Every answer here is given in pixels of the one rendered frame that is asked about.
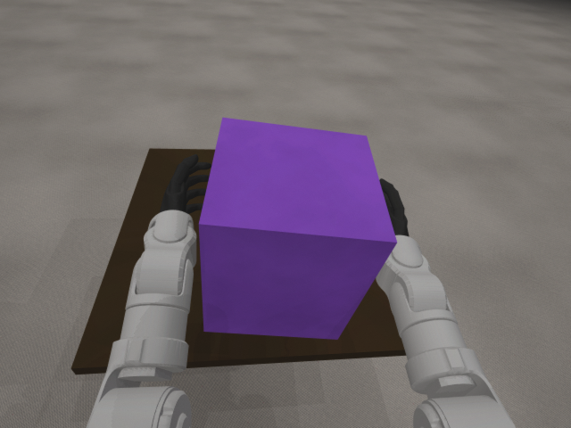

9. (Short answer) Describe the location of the robot right hand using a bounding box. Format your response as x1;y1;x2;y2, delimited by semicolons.
379;178;409;236

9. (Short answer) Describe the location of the table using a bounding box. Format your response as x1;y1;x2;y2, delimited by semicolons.
71;149;406;375

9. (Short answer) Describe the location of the robot left upper arm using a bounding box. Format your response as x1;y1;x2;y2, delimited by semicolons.
88;386;192;428

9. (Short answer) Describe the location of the robot left hand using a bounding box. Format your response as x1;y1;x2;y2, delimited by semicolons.
160;154;211;214

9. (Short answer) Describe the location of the robot right upper arm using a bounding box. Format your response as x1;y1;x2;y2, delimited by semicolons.
413;395;514;428

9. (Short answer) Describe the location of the left robot forearm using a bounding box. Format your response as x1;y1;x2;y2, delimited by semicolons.
87;210;196;428

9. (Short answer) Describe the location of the carton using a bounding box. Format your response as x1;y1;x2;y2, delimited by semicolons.
199;118;397;340

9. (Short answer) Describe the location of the right robot forearm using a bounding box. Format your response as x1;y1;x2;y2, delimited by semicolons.
376;235;516;428

